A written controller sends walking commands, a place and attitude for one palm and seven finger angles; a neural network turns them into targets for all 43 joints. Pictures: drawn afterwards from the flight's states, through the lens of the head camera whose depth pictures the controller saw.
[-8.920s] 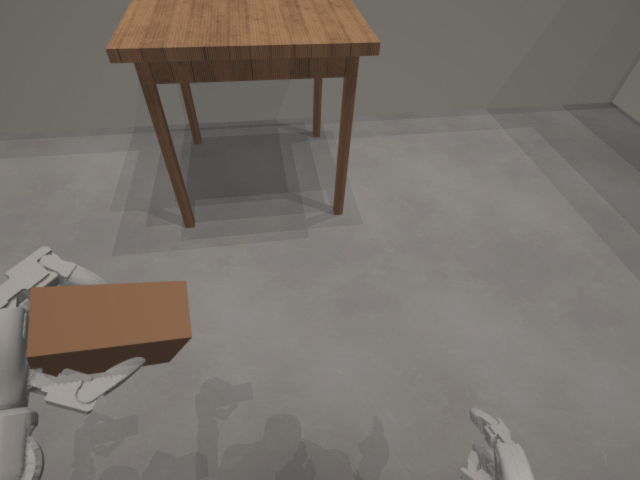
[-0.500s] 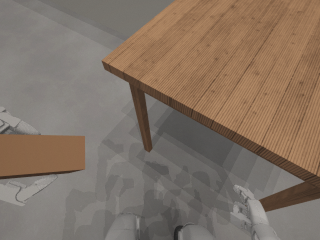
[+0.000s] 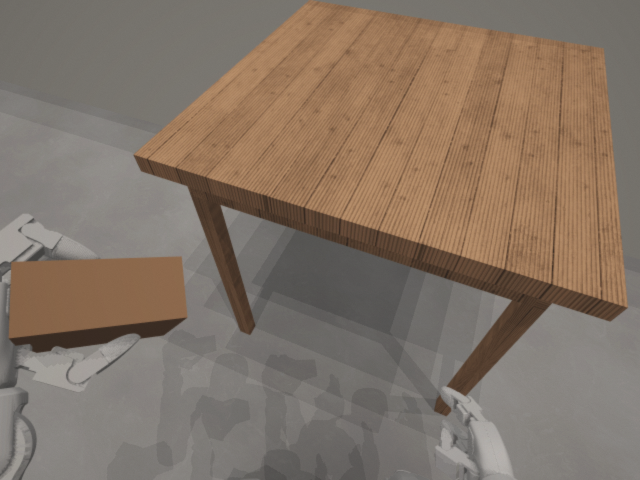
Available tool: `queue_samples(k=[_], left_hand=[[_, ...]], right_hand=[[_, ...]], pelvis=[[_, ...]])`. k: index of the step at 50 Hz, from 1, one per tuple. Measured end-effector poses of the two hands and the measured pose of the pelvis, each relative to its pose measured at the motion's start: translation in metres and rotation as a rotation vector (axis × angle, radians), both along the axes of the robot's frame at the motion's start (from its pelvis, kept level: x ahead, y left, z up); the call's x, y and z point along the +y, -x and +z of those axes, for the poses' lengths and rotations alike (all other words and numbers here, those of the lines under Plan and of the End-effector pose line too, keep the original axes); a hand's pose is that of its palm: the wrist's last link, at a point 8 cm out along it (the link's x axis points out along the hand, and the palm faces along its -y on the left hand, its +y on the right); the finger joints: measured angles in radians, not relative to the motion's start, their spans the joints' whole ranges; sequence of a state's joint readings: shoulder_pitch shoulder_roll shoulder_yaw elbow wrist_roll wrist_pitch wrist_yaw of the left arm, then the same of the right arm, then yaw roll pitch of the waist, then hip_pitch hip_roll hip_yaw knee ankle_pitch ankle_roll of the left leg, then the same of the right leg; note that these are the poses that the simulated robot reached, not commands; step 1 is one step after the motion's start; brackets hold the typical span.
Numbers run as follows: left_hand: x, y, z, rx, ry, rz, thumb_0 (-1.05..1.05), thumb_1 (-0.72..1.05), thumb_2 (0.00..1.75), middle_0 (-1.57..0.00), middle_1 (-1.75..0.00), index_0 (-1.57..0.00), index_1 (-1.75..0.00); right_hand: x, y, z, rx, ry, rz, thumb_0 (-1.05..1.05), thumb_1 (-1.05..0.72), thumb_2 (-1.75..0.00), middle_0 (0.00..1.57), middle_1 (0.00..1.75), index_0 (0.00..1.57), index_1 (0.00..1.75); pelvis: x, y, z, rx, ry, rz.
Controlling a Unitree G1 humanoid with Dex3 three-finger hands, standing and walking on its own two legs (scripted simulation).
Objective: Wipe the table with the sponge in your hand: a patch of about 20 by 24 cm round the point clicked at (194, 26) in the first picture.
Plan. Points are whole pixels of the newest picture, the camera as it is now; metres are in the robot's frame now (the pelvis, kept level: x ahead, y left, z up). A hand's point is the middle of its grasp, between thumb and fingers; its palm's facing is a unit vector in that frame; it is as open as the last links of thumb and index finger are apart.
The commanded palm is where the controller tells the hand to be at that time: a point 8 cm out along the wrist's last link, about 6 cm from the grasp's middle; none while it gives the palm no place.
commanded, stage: turn to face it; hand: left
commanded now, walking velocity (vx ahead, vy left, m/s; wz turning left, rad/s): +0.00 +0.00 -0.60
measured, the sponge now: (126, 303) +0.23 +0.21 +0.16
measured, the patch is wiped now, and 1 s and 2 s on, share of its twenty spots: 0.00 0.00 0.00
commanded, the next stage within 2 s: take the last steps up to it in 1.06 s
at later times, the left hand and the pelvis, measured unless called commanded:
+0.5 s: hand (225, 341) +0.20 +0.11 +0.18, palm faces +0.15 -0.87 -0.47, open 10.0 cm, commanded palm +0.16 +0.16 +0.18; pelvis -0.08 -0.06 +0.00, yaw -16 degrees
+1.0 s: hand (415, 441) +0.14 -0.04 +0.16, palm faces -0.21 -0.82 -0.54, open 10.0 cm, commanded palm +0.11 +0.05 +0.18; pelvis -0.18 -0.10 +0.00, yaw -32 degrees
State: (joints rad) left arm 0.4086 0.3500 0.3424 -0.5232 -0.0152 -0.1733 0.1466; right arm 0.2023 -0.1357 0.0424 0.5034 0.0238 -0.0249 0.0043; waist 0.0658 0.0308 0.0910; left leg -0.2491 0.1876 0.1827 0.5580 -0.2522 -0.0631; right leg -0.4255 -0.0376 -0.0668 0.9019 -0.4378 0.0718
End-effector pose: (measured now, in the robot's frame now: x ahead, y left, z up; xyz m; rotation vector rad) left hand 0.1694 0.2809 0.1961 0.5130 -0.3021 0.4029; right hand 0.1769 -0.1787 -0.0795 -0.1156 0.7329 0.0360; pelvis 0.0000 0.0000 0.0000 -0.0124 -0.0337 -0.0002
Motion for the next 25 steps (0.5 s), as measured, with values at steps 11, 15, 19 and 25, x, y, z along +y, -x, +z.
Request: queue_samples(k=[11,15,19,25], left_hand=[[-0.107,-0.028,0.001,0.105,-0.12,-0.262,-0.01,-0.48,1.01,-0.74,-1.37,-0.74,-1.36],[-0.119,-0.021,0.01,0.133,-0.172,-0.308,-0.01,-0.48,1.01,-0.74,-1.37,-0.74,-1.36],[-0.121,-0.012,0.015,0.104,-0.166,-0.306,-0.01,-0.49,1.01,-0.74,-1.37,-0.74,-1.36],[-0.126,0.002,0.002,0.063,-0.048,-0.32,-0.01,-0.48,1.01,-0.74,-1.37,-0.74,-1.36]], right_hand=[[-0.118,0.091,-0.035,0.161,0.045,-0.232,0.02,-0.9,-0.9,0.2,0.3,0.21,0.3],[-0.158,0.123,-0.022,0.192,0.109,-0.34,0.02,-0.91,-0.9,0.2,0.3,0.2,0.3],[-0.181,0.146,-0.009,0.186,0.153,-0.396,0.02,-0.91,-0.9,0.2,0.3,0.2,0.3],[-0.183,0.165,0.008,0.13,0.174,-0.415,0.02,-0.91,-0.9,0.2,0.3,0.2,0.3]], pelvis=[[-0.052,0.037,-0.005,0.02,-0.043,-0.128],[-0.06,0.046,0.001,0.032,-0.055,-0.174],[-0.065,0.056,0.004,0.036,-0.066,-0.219],[-0.062,0.076,0.003,0.039,-0.079,-0.28]])
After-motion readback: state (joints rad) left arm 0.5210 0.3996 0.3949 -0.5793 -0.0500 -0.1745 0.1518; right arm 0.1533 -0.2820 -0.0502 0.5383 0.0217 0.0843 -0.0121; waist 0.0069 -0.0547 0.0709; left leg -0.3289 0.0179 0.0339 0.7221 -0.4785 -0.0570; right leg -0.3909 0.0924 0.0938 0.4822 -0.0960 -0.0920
